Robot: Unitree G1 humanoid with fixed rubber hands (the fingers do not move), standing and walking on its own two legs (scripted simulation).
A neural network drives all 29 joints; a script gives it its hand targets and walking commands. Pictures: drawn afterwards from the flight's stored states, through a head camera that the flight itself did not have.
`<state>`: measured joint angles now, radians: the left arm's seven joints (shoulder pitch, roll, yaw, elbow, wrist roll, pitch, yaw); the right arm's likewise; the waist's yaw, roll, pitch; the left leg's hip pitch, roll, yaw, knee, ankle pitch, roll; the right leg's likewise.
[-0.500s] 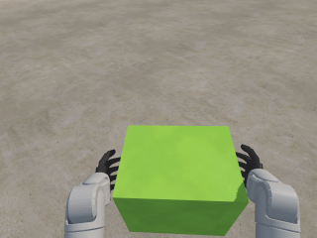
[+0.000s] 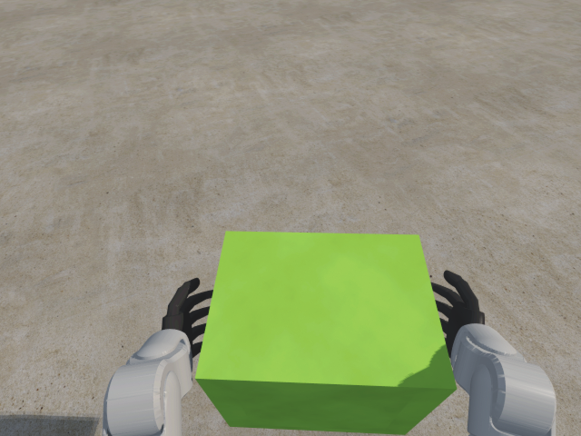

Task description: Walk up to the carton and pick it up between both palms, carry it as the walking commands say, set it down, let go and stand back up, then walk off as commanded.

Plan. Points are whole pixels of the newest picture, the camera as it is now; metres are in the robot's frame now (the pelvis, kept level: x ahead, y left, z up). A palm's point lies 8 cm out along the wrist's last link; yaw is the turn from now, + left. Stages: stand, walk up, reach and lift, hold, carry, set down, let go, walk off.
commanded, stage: carry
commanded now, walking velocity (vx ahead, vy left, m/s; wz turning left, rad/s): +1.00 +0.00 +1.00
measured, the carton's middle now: (318, 336) +0.27 -0.02 +0.02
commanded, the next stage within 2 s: none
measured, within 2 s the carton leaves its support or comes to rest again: neither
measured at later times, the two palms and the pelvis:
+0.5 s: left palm (111, 186) +0.57 +0.34 +0.06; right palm (278, 140) +0.69 +0.02 +0.07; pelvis +0.39 +0.11 +0.01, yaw +24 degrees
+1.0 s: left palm (30, 130) +0.75 +0.57 +0.09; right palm (153, 75) +1.02 +0.37 +0.09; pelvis +0.72 +0.28 +0.03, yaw +47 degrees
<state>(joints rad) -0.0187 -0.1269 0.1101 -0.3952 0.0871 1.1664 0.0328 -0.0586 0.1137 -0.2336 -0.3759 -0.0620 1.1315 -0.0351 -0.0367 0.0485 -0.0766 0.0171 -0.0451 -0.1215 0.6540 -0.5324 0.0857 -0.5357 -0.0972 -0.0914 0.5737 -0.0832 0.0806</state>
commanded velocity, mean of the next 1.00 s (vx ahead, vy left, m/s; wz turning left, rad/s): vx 0.64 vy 0.00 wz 0.64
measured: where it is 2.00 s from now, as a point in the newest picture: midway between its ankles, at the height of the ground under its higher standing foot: (207, 305)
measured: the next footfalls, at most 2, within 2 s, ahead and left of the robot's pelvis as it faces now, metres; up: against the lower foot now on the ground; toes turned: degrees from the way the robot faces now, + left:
left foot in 0.40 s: +0.48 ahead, +0.17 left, +0.00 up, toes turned +27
right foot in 0.82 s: +0.88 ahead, +0.25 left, +0.00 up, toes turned +34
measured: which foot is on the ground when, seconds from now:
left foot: down 0.00-0.00, up 0.02-0.38, down 0.40-0.82, up 0.84-1.00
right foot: down 0.00-0.38, up 0.40-0.80, down 0.82-1.00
